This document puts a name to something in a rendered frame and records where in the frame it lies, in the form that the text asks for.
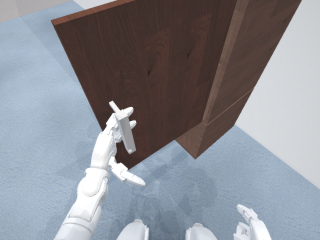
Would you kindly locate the robot left forearm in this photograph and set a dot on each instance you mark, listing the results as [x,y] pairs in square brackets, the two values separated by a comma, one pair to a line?
[83,217]

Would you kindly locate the left robot hand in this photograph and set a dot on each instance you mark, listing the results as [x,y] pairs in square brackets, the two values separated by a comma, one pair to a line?
[105,146]

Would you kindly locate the handle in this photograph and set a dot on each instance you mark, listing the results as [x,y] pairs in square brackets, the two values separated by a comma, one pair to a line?
[124,127]

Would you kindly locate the cupboard door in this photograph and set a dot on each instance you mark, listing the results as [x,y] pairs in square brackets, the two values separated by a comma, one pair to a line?
[158,56]

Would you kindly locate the right robot shin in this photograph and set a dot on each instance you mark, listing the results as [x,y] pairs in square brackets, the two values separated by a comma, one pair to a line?
[197,225]

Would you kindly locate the left robot shin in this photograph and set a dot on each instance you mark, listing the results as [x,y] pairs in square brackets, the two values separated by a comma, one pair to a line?
[138,221]

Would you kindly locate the robot shin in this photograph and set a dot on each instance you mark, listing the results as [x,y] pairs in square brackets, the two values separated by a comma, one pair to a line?
[197,225]
[138,221]

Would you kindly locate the right robot hand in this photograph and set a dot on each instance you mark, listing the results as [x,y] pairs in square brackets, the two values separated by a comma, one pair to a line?
[256,229]

